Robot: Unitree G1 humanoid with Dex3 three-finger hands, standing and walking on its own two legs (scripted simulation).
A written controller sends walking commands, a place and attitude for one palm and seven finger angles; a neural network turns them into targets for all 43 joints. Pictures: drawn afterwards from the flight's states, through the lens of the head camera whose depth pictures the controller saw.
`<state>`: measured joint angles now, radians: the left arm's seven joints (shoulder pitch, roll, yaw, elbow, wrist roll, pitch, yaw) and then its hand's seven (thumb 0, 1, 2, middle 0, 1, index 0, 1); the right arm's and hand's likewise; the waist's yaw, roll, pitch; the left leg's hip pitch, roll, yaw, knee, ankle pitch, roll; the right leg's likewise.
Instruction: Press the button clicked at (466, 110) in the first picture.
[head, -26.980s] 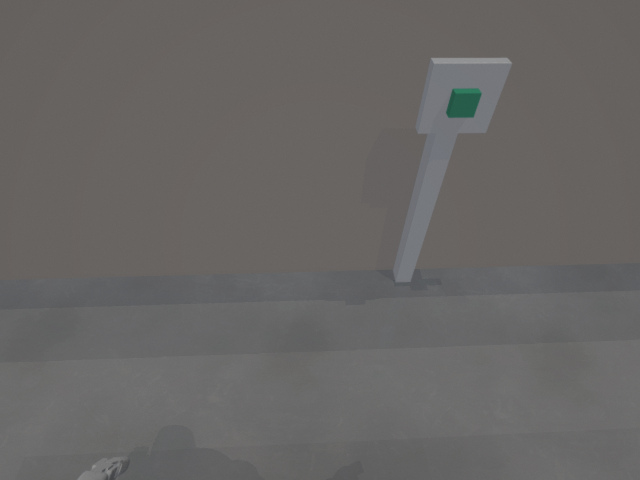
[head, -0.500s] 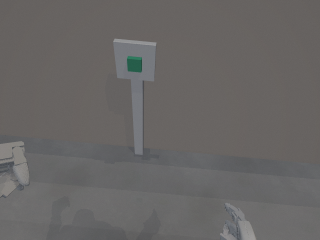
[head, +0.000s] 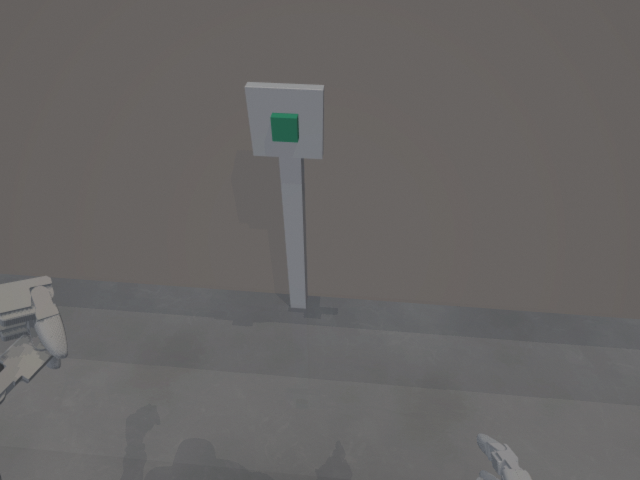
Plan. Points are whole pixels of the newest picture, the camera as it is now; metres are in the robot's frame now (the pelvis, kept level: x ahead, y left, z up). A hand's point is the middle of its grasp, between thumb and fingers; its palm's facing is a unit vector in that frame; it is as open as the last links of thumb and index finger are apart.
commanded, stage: stop stepping back and stand still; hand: left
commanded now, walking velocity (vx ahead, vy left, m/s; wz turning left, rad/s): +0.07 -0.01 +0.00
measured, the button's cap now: (285, 127) +0.87 +0.12 +0.03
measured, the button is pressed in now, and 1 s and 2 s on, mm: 0 0 0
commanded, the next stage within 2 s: let the arm hang, fingers relaxed in 0.04 s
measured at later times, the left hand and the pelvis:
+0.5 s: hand out of the picture +0.04 +0.21 -0.16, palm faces +0.07 -0.96 -0.25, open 3.6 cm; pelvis -0.02 +0.00 +0.00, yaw +4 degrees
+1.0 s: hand out of the picture +0.02 +0.24 -0.15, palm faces +0.08 -0.96 -0.28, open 7.2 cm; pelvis -0.01 +0.02 +0.02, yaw +4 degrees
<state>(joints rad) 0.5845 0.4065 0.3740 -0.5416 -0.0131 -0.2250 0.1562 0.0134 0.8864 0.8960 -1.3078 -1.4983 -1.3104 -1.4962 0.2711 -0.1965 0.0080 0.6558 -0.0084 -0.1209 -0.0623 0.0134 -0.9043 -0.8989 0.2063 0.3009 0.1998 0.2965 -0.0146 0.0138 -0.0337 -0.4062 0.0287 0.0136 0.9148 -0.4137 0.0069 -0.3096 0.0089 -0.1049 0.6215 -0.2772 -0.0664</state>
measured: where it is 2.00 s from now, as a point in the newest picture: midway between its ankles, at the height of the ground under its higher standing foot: outside the picture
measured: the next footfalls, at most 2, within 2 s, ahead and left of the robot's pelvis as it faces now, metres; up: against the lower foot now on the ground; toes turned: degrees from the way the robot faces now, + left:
left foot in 0.16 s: +0.07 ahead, +0.14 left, +0.00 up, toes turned +3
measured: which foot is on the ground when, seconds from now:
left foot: up 0.00-0.14, down 0.16-1.00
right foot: down 0.00-1.00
